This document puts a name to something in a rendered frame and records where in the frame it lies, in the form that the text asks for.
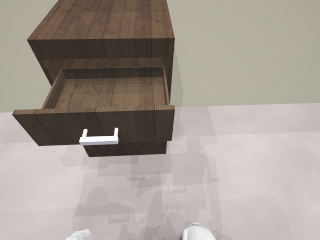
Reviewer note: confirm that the cabinet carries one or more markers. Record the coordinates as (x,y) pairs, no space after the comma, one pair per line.
(107,33)

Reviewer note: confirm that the handle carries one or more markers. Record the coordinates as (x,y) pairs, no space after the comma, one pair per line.
(98,140)

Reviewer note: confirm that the robot right shin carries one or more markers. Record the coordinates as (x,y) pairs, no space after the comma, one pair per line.
(194,224)

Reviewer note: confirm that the robot right thigh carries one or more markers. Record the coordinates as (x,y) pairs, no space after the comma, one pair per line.
(195,232)

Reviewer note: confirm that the drawer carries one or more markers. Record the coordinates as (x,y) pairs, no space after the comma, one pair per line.
(134,99)

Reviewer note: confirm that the robot left hand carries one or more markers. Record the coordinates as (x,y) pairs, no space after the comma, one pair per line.
(79,235)

